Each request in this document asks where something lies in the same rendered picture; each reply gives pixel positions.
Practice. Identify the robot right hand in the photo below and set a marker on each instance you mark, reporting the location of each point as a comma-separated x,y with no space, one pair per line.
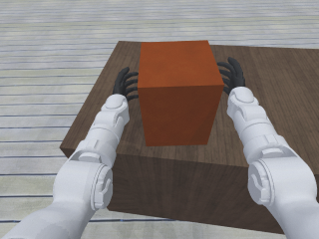
235,76

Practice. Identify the robot left upper arm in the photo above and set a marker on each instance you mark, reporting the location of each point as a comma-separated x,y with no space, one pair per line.
81,189

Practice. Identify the robot left hand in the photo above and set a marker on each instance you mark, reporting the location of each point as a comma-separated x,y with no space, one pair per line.
121,83

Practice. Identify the robot right upper arm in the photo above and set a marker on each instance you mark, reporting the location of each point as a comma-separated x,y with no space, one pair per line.
286,187

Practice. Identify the pedestal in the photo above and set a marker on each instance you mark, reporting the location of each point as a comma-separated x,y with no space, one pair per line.
208,183

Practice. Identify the left robot forearm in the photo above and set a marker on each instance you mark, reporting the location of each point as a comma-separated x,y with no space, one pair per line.
104,135

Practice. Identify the right robot forearm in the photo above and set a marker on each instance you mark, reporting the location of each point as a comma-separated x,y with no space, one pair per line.
255,130

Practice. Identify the carton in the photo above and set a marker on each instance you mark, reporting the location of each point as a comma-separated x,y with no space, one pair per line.
179,88

